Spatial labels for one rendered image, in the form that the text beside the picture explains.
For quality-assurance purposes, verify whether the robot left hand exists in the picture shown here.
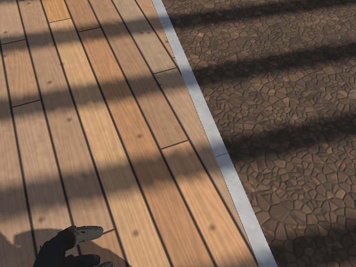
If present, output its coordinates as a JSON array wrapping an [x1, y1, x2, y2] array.
[[33, 225, 113, 267]]

